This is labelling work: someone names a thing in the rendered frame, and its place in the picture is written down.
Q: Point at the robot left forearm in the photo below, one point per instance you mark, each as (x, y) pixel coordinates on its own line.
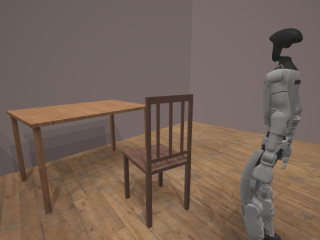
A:
(275, 138)

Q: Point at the left robot upper arm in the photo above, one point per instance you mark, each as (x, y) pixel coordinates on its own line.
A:
(277, 83)

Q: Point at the robot right forearm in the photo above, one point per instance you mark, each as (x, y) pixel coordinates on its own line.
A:
(291, 130)

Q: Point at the right robot upper arm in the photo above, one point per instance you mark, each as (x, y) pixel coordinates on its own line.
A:
(299, 105)

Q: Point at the left robot hand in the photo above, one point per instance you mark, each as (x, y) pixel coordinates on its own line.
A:
(264, 174)

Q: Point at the right robot hand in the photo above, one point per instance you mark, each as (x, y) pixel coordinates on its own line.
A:
(286, 157)

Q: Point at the robot right foot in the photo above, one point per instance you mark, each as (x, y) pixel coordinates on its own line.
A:
(274, 237)

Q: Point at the left robot thigh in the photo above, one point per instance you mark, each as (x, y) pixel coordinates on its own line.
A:
(246, 196)

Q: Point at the chair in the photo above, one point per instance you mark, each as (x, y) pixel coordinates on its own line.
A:
(155, 159)

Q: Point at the table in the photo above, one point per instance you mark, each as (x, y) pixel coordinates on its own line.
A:
(51, 115)

